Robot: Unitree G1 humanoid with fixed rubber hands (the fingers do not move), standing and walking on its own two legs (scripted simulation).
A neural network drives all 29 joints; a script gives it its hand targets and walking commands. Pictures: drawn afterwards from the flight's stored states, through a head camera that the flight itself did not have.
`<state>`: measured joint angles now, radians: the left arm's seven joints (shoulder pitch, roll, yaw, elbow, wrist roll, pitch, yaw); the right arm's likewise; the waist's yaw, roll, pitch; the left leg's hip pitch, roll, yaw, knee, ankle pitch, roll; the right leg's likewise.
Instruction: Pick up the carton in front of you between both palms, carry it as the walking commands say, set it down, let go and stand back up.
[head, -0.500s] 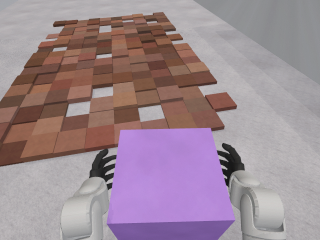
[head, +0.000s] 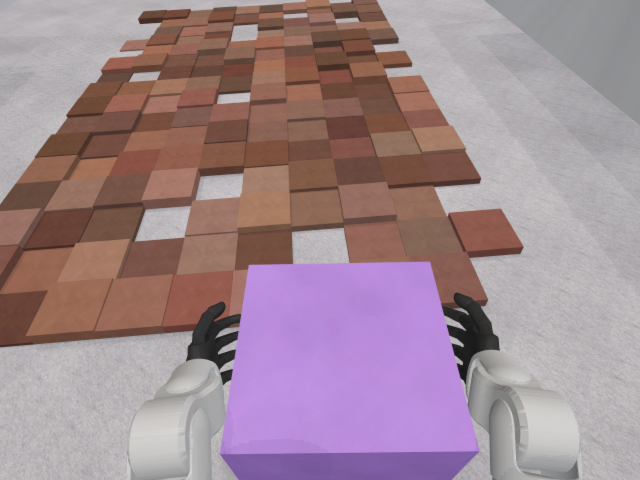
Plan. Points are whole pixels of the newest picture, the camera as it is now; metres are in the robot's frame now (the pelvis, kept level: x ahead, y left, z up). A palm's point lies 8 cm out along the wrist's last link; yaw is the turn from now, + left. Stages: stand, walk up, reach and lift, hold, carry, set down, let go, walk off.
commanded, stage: carry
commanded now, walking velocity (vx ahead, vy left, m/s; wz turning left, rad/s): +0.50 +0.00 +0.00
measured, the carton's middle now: (340, 391) +0.24 +0.01 +0.01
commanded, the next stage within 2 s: none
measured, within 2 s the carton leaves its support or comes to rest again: neither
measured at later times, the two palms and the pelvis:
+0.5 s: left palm (255, 151) +0.62 +0.16 +0.10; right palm (434, 157) +0.59 -0.14 +0.11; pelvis +0.34 +0.04 +0.00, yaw -3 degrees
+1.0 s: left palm (294, 67) +1.03 +0.13 +0.08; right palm (416, 65) +1.03 -0.17 +0.07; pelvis +0.67 -0.03 -0.01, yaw -2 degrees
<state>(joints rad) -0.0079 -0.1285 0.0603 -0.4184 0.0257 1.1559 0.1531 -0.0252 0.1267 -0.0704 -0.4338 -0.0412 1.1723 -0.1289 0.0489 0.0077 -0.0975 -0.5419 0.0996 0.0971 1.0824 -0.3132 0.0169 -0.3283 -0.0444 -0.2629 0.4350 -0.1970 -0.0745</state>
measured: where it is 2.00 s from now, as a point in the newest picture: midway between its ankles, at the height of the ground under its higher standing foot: (352, 217)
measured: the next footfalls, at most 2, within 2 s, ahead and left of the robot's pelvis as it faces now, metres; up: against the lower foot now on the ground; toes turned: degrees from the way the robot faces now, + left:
left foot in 0.28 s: +0.36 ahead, +0.13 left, +0.00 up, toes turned +11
right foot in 0.70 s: +0.67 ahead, -0.09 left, +0.00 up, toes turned -11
